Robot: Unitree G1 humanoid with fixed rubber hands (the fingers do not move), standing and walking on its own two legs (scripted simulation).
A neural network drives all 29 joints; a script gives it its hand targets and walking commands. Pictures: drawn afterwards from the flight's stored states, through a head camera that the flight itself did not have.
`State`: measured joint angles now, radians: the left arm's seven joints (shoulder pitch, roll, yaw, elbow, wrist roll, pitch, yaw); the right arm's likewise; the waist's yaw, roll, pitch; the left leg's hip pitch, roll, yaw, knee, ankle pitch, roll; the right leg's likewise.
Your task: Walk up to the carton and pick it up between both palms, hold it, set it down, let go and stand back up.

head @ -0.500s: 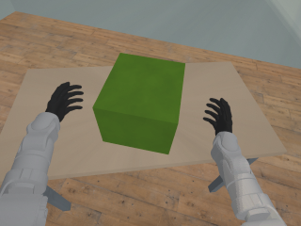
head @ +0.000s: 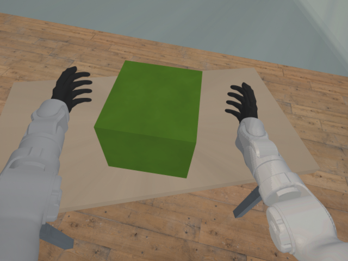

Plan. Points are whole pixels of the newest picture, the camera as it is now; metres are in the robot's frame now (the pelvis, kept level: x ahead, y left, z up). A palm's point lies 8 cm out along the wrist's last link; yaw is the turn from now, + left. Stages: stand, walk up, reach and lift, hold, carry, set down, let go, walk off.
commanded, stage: reach and lift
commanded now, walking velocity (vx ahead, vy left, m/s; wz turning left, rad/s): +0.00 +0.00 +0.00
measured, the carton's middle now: (155, 118) +0.50 -0.01 -0.02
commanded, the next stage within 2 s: none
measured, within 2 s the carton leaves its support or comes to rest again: neither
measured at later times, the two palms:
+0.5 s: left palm (69, 87) +0.49 +0.19 +0.13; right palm (247, 100) +0.41 -0.22 +0.12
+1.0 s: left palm (82, 115) +0.48 +0.18 +0.04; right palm (231, 123) +0.41 -0.20 +0.04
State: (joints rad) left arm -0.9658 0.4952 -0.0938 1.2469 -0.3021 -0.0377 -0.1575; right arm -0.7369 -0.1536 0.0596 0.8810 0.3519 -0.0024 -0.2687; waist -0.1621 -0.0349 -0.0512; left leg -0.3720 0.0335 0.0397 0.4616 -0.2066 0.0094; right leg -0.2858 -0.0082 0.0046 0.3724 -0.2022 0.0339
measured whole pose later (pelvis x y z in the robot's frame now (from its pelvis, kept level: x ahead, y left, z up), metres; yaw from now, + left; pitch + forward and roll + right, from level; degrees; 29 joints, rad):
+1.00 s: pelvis -0.01 +0.01 -0.03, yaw +1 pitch +25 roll -3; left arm -1.20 0.40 -0.20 1.67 -0.31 -0.34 -0.08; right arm -1.00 -0.12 -0.04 1.35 0.30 -0.26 -0.20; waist -0.20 0.00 -0.24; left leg -0.86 0.04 0.00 0.66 -0.23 0.01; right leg -0.75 0.00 -0.03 0.56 -0.23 0.04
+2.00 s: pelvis -0.02 +0.02 -0.03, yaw +0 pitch +24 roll -4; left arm -1.22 0.31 -0.05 1.62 -0.11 -0.32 -0.06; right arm -1.02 -0.04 -0.30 1.37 0.09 -0.31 -0.24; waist -0.16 -0.02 -0.20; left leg -0.86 0.04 0.00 0.68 -0.24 0.02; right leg -0.74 0.00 -0.03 0.55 -0.22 0.05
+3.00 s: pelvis +0.01 -0.01 +0.00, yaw +2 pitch +16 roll -2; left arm -1.03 0.22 0.50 1.39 0.40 -0.32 -0.13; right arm -0.78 0.19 -0.79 1.03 -0.45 -0.41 -0.21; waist -0.11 -0.06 -0.06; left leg -0.53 0.03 0.00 0.40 -0.15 -0.01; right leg -0.42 -0.01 -0.05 0.29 -0.15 0.02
